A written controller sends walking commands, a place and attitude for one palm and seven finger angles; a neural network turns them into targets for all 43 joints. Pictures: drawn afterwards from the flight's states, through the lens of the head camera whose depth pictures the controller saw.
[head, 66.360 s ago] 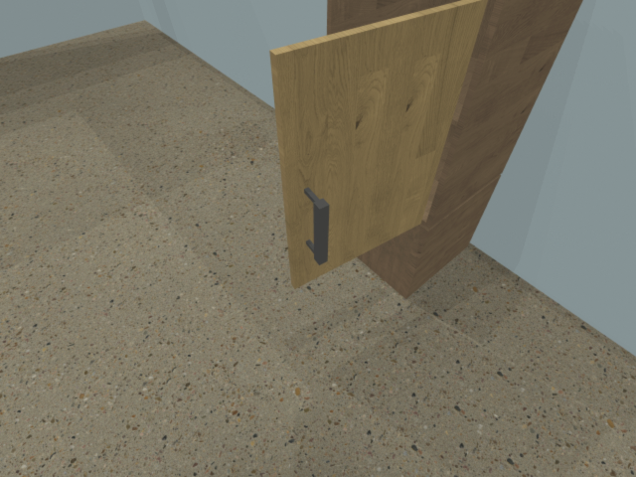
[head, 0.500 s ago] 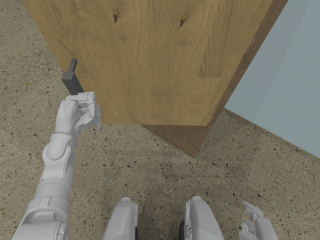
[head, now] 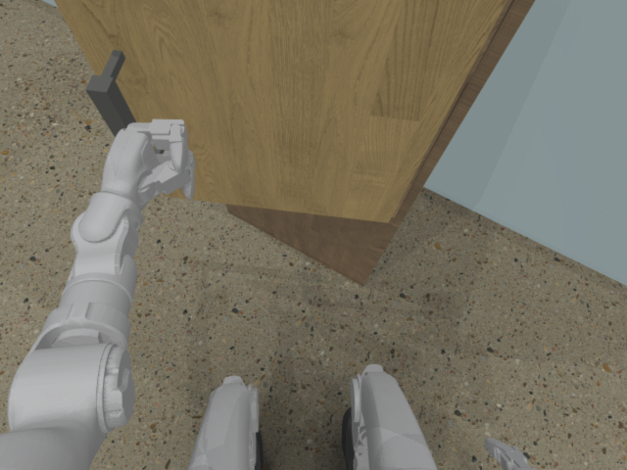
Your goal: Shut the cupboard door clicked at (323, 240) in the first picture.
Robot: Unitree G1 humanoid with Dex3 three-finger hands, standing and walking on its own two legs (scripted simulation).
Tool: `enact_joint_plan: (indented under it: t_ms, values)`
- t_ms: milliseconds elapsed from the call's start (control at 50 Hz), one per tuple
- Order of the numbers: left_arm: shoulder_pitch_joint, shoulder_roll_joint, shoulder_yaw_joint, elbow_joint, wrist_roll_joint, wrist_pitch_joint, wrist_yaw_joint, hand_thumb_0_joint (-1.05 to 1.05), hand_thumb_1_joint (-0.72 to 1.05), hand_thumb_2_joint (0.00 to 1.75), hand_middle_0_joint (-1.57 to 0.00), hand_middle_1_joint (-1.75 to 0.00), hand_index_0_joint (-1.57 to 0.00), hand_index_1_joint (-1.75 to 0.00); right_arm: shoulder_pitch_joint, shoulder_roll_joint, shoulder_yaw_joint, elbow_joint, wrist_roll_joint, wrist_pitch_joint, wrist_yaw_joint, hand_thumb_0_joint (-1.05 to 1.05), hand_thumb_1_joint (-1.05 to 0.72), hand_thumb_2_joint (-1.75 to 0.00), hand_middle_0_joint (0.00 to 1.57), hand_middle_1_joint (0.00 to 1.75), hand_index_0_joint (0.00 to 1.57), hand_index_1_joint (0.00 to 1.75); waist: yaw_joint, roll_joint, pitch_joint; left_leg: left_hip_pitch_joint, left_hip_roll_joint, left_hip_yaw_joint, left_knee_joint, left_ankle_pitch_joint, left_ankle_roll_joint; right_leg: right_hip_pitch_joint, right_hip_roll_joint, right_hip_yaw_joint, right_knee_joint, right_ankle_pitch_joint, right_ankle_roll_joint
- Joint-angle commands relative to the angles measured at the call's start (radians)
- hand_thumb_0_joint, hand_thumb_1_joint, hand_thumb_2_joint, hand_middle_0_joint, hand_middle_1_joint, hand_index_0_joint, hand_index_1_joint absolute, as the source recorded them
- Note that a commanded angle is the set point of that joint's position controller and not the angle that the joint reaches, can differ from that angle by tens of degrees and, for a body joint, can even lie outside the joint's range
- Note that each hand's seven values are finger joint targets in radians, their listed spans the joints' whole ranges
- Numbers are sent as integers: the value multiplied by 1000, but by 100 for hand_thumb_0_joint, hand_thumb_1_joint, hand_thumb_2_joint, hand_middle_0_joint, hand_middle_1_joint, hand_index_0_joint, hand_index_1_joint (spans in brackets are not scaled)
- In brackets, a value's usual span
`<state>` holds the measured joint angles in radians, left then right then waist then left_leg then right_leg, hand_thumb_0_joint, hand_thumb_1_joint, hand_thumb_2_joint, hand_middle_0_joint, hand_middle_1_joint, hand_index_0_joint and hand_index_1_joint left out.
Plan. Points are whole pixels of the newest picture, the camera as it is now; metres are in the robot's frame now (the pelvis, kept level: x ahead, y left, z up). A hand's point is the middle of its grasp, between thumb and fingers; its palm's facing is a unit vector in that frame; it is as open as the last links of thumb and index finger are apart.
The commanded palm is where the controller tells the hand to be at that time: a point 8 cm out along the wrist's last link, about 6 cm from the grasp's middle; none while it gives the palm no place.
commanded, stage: push the door shut along its arc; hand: left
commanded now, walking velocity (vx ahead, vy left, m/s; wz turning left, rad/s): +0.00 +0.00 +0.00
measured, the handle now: (135, 124) +0.54 +0.21 +0.04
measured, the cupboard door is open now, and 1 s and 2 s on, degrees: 24 12 5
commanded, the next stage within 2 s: pull the fist back off the door in 1.08 s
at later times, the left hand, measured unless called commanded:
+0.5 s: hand (211, 137) +0.52 +0.11 +0.05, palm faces -0.35 -0.93 -0.05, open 3.0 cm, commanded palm +0.53 +0.15 +0.05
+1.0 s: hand (234, 111) +0.56 +0.08 +0.05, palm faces -0.45 -0.89 -0.05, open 3.4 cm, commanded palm +0.58 +0.09 +0.05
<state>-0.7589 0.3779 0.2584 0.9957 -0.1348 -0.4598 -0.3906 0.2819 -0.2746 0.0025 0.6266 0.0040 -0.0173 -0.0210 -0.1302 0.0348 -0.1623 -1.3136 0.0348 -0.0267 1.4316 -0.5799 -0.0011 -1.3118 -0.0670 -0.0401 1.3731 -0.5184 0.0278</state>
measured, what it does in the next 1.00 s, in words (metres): stands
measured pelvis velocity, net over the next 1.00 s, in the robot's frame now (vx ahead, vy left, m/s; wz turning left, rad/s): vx -0.01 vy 0.00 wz -0.04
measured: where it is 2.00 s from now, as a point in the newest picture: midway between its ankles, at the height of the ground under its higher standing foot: outside the picture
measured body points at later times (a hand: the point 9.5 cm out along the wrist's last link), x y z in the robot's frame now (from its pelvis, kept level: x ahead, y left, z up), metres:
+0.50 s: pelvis +0.00 +0.00 -0.01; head +0.17 +0.01 +0.40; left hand +0.54 +0.16 +0.05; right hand +0.03 -0.28 -0.13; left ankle +0.04 +0.12 -0.59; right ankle +0.06 -0.15 -0.59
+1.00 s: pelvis -0.01 +0.00 -0.03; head +0.19 +0.03 +0.37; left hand +0.58 +0.13 +0.05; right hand -0.01 -0.27 -0.13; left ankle +0.04 +0.12 -0.59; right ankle +0.06 -0.14 -0.59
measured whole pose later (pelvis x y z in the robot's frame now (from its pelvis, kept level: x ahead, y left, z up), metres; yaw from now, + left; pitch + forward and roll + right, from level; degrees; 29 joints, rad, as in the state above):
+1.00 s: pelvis -0.01 +0.00 -0.03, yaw -2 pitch +33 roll -5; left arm -1.24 0.56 0.22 1.21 -0.02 -0.25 -0.48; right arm 0.32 -0.26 0.05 0.66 -0.03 -0.08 -0.02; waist -0.26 0.05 -0.14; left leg -1.52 0.05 -0.05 1.55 -0.60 0.01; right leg -1.50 -0.04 -0.06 1.45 -0.51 0.03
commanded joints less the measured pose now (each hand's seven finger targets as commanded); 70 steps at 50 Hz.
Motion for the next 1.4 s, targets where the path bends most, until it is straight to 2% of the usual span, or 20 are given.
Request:
enact_joint_plan:
  t_ms: [0,40,100,160,420,540,660,720,780,900,940,1020,1040,1160,1180,1200,1240,1300,1340,1380]
  values:
    - [-460,201,39,-177,-8,-58,5,0,90,90,-130,-150,-130,-150,120,-173,-59,-74,-3,-17,-6,0,-90,-90,20,30,20,30,-41,69,-499,366,-29,-37,-194,258,22,225,68,-6,-162,168,-62]
    - [-470,246,70,-167,2,-60,3,0,90,90,-130,-150,-130,-150,125,-175,-56,-78,-4,-13,-7,0,-90,-90,20,30,20,30,-38,68,-525,348,-28,-33,-182,272,25,242,70,-1,-153,180,-63]
    - [-479,210,42,-135,4,-45,-9,0,90,90,-130,-150,-130,-150,130,-172,-57,-79,-4,-6,1,0,-90,-90,20,30,20,30,-53,73,-507,355,-26,-35,-182,274,23,219,73,-5,-157,180,-61]
    - [-501,257,74,-99,11,-29,-16,0,90,90,-130,-150,-130,-150,138,-175,-51,-82,-4,2,0,0,-90,-90,20,30,20,30,-61,43,-502,302,-26,-28,-164,261,31,234,75,2,-154,180,-58]
    - [-673,332,84,-106,26,31,-72,0,90,90,-130,-150,-130,-150,175,-179,-44,-72,-5,-7,-5,0,-90,-90,20,30,20,30,-99,90,-567,281,-23,-24,-107,302,45,226,86,10,-135,223,-58]
    - [-738,303,45,-87,26,62,-97,0,90,90,-130,-150,-130,-150,187,-185,-47,-50,-7,-23,-9,0,-90,-90,20,30,20,30,-124,112,-596,314,-19,-32,-92,319,43,180,89,0,-134,222,-59]
    - [-860,293,3,-44,48,91,-98,0,90,90,-130,-150,-130,-150,202,-190,-38,-26,-13,-42,-16,0,-90,-90,20,30,20,30,-162,152,-553,314,-17,-46,-82,269,43,93,92,-13,-130,164,-65]
    - [-911,273,-15,-65,51,96,-101,0,90,90,-130,-150,-130,-150,213,-190,-38,-22,-20,-56,-16,0,-90,-90,20,30,20,30,-173,201,-589,367,-17,-57,-79,303,42,52,95,-24,-116,174,-71]
    - [-953,278,-21,-26,62,118,-101,0,90,90,-130,-150,-130,-150,218,-195,-34,-10,-23,-63,-19,0,-90,-90,20,30,20,30,-193,187,-561,332,-14,-57,-71,270,42,30,96,-27,-114,157,-67]
    - [-1004,239,-55,-14,82,149,-97,0,90,90,-130,-150,-130,-150,237,-197,-35,6,-34,-76,-16,0,-90,-90,20,30,20,30,-207,242,-591,402,-11,-80,-69,310,33,-40,97,-45,-97,166,-73]
    - [-1050,289,-26,-11,85,156,-93,0,90,90,-130,-150,-130,-150,250,-202,-31,12,-37,-81,-20,0,-90,-90,20,30,20,30,-220,221,-590,378,-9,-83,-61,307,37,-38,99,-47,-90,168,-71]
    - [-1061,259,-43,-26,94,169,-93,0,90,90,-130,-150,-130,-150,259,-194,-32,13,-44,-90,-13,0,-90,-90,20,30,20,30,-218,263,-628,418,-11,-85,-59,347,35,-51,100,-53,-83,185,-77]
    - [-1075,288,-29,-27,97,169,-93,0,90,90,-130,-150,-130,-150,266,-200,-32,19,-46,-89,-14,0,-90,-90,20,30,20,30,-218,261,-640,422,-8,-94,-58,360,32,-50,100,-55,-77,191,-76]
    - [-1098,272,-39,13,110,196,-89,0,90,90,-130,-150,-130,-150,275,-194,-28,30,-49,-92,-12,0,-90,-90,20,30,20,30,-237,244,-604,384,-9,-83,-51,332,38,-52,104,-55,-87,183,-73]
    - [-1057,337,163,7,47,203,93,0,90,90,-130,-150,-130,-150,333,-183,-10,-12,-70,-92,0,0,-90,-90,20,30,20,30,-166,243,-604,334,4,-94,-86,312,25,-12,95,-52,-80,179,-66]
    - [-994,262,117,57,72,209,182,0,90,90,-130,-150,-130,-150,309,-171,-9,-16,-71,-87,20,0,-90,-90,20,30,20,30,-174,231,-587,310,6,-89,-92,291,21,-10,95,-50,-85,162,-59]
    - [-964,208,148,34,74,178,326,0,90,90,-130,-150,-130,-150,324,-157,-16,-27,-91,-77,48,0,-90,-90,20,30,20,30,-165,170,-577,272,3,-80,-106,288,17,42,94,-52,-92,161,-49]
    - [-953,157,134,-122,166,55,543,0,90,90,-130,-150,-130,-150,331,-138,-39,-35,-126,-70,93,0,-90,-90,20,30,20,30,-136,235,-693,349,-1,-69,-95,383,2,73,91,-45,-81,217,-46]
    - [-901,110,51,-90,249,4,577,0,90,90,-130,-150,-130,-150,336,-140,-55,-18,-127,-50,117,0,-90,-90,20,30,20,30,-158,213,-692,375,0,-64,-100,412,-1,99,91,-42,-95,241,-47]
    - [-903,94,15,-84,259,-5,549,0,90,90,-130,-150,-130,-150,340,-143,-65,-9,-118,-25,123,0,-90,-90,20,30,20,30,-173,177,-680,351,-7,-43,-114,372,8,178,90,-29,-134,260,-44]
